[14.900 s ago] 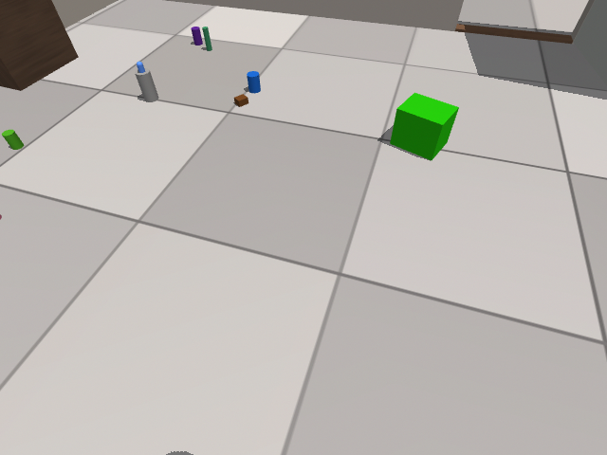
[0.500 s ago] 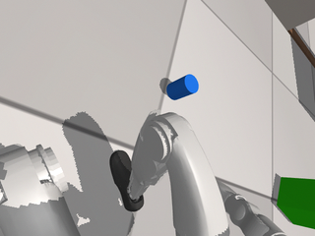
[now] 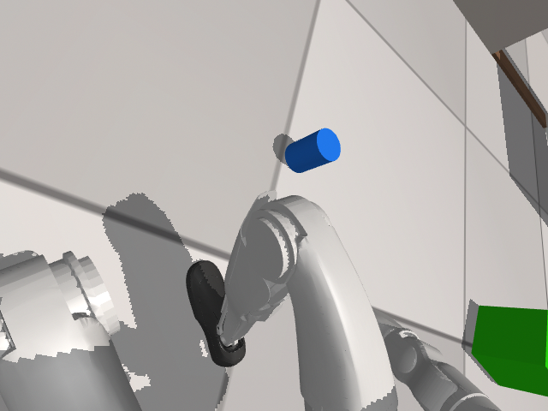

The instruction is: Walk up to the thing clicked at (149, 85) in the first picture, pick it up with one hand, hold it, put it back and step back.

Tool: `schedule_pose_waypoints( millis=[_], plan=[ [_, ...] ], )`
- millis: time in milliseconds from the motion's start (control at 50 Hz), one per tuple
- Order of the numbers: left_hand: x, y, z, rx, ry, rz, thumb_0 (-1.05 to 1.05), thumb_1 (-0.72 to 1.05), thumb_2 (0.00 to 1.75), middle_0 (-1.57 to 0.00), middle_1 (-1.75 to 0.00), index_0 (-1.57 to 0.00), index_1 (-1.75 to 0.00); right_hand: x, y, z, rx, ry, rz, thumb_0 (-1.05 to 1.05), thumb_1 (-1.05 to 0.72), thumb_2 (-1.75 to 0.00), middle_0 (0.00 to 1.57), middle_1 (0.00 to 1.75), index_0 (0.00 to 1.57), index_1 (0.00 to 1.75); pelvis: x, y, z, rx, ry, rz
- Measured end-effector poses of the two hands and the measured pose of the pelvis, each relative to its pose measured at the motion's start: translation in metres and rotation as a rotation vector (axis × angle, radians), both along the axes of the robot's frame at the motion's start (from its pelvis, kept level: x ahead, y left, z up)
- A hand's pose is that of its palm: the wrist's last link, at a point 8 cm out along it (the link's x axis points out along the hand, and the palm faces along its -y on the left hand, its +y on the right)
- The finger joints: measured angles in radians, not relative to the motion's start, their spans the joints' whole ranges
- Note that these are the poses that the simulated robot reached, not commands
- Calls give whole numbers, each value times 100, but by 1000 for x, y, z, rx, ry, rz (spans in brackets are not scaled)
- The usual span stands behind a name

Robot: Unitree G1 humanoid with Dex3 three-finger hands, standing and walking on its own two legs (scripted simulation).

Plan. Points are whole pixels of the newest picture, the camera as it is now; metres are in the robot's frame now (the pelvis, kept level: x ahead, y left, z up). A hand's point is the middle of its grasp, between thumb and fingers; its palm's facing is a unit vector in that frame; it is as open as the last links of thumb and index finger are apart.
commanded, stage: close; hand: left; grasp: from the side
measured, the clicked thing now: out of the picture +0.49 +0.30 -0.18
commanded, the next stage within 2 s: settle in 0.36 s
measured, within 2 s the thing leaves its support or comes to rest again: leaves its support in 0.82 s
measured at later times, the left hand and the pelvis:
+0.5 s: hand out of the picture +0.48 +0.31 -0.17, palm faces +0.37 -0.93 -0.03, open 11.5 cm; pelvis +0.00 +0.00 +0.01, yaw +0 degrees
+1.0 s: hand out of the picture +0.47 +0.33 -0.12, palm faces +0.33 -0.94 -0.05, open 12.0 cm; pelvis +0.00 +0.00 +0.02, yaw +2 degrees
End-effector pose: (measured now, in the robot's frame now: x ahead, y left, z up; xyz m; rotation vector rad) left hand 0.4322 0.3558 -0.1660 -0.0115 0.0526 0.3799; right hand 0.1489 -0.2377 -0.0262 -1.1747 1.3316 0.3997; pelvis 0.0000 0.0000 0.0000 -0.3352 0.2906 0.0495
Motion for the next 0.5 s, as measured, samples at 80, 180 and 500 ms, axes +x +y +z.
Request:
schedule_pose_waypoints(
  millis=[80,180,500],
  plan=[
    [3,1,0,8,4,-4,-2,-35,29,-27,-27,-27,-27,-4,0,1,-11,7,-8,0,-90,-90,21,30,21,29,0,1,1,-5,1,-1],
    [5,2,1,21,11,-14,-1,-23,37,-36,-36,-36,-36,-9,0,3,-18,24,-21,0,-89,-90,21,30,20,29,-1,2,2,-8,5,-2],
    [10,1,4,24,27,-2,-1,-25,59,-61,-69,-61,-69,-12,-5,7,-31,28,-41,-1,-88,-89,21,30,21,29,-1,1,6,-6,14,-3]
  ],
)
